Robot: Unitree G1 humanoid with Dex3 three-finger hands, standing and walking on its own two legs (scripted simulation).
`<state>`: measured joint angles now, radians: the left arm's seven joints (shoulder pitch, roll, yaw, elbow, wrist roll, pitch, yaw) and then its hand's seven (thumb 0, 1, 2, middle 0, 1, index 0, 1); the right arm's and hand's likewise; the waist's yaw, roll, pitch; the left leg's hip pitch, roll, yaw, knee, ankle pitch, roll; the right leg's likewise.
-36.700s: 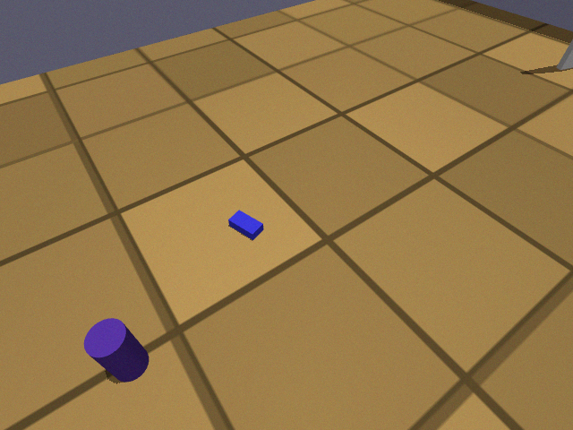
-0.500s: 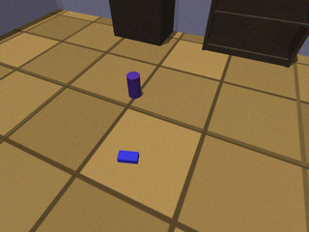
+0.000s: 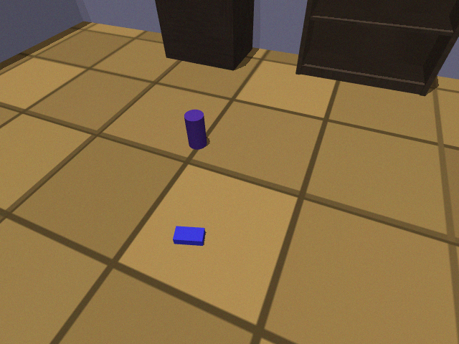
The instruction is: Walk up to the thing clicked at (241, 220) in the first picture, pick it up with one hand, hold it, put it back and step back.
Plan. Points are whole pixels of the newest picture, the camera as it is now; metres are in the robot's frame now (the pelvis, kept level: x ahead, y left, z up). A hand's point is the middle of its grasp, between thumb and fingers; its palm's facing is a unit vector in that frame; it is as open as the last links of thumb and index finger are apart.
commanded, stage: stand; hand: left
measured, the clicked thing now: (189, 235) +0.75 +0.25 -0.76
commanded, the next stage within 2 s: walk up in 0.44 s
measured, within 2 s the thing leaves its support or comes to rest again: neither
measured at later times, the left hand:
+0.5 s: hand out of the picture +0.08 +0.25 -0.15, palm faces -0.01 -0.94 -0.33, open 7.4 cm
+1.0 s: hand out of the picture +0.17 +0.35 -0.17, palm faces -0.05 -0.95 -0.32, open 7.4 cm
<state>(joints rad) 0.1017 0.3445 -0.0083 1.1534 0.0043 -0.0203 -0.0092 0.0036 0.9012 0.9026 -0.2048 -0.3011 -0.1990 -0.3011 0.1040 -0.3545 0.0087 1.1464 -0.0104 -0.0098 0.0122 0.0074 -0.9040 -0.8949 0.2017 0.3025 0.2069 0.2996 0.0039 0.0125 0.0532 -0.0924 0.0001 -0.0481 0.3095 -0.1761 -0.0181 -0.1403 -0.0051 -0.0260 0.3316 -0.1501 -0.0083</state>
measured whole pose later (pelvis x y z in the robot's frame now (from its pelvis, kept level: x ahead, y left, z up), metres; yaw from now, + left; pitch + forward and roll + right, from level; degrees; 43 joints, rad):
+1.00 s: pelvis +0.13 +0.07 -0.01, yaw +0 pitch -4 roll +0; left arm 0.30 0.44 0.07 0.96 0.01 0.00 -0.07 0.00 0.90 0.90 -0.20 -0.30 -0.20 -0.30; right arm 0.34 -0.36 -0.06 0.94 -0.03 -0.08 0.04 0.01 -0.90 -0.89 0.20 0.30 0.21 0.30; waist -0.02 -0.07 0.08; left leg -0.13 0.01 0.09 0.45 -0.24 0.03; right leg -0.48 -0.02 0.09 0.99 -0.27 -0.01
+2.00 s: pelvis +0.32 -0.01 -0.04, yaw -2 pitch -3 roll -2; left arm 0.20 0.37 0.03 0.94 0.01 0.00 0.01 0.00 0.90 0.90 -0.20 -0.30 -0.20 -0.30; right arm 0.11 -0.41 -0.03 0.86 -0.01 0.04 0.00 0.01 -0.90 -0.89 0.20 0.30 0.21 0.30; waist 0.01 0.06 0.15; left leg -0.46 0.06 -0.06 0.76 -0.30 0.01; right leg -0.22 0.02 -0.01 0.70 -0.43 0.00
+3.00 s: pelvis +0.31 +0.00 -0.01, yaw +1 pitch -3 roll +0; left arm 0.11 0.36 0.00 1.11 0.01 -0.03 -0.01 0.00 0.90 0.90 -0.21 -0.30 -0.20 -0.30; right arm 0.09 -0.36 0.00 1.11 -0.01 0.00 0.02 0.01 -0.90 -0.89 0.20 0.30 0.21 0.30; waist 0.01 0.02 0.05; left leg -0.17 0.01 -0.07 0.42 -0.20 -0.03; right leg -0.10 -0.04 -0.03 0.39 -0.24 0.03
